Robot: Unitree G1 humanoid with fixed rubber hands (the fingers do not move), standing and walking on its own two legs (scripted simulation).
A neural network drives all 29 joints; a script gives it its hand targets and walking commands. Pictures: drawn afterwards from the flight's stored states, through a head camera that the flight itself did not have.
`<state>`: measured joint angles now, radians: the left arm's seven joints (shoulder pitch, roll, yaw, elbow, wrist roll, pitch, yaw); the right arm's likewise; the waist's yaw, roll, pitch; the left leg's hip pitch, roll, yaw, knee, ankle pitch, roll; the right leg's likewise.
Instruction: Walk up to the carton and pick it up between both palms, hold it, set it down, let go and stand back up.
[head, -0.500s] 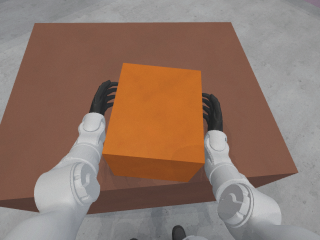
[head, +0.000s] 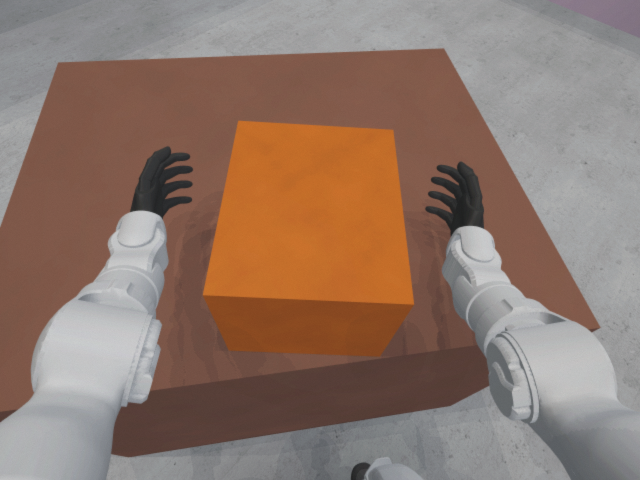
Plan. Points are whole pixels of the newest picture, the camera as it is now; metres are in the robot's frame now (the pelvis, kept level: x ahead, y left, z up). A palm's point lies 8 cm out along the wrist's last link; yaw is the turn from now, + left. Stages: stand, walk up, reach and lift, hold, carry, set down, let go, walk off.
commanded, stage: set down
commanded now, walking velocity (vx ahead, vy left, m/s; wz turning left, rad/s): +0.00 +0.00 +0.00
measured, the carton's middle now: (310, 241) +0.42 -0.02 +0.01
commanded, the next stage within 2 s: none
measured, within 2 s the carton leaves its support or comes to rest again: neither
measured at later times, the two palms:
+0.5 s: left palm (146, 145) +0.47 +0.15 +0.15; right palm (492, 167) +0.41 -0.23 +0.14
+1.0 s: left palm (125, 207) +0.43 +0.18 +0.11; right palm (474, 225) +0.36 -0.21 +0.10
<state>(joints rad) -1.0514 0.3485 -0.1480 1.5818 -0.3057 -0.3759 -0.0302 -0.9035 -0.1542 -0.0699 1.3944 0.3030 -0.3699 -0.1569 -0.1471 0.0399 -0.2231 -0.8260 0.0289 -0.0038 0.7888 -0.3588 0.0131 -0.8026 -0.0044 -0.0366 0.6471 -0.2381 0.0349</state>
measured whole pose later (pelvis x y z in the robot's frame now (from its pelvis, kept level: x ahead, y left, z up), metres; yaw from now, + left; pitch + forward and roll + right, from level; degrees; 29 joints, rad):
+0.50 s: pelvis -0.01 -0.02 +0.02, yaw +1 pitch +14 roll -1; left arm -1.16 0.41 -0.21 1.48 -0.39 -0.10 -0.06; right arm -0.99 -0.15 -0.02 1.15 0.31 -0.01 -0.22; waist -0.18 0.00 -0.17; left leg -0.59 0.02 -0.01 0.60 -0.26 0.00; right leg -0.59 -0.01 -0.04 0.52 -0.17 0.01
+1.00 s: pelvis +0.00 -0.01 +0.03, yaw +0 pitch +6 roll -2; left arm -0.78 0.38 -0.05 1.10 -0.29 -0.04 -0.09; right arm -0.60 -0.09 -0.03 0.81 0.27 -0.01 -0.26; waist -0.11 0.00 -0.06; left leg -0.35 0.02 0.03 0.49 -0.26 0.01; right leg -0.35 -0.01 -0.01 0.38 -0.14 0.02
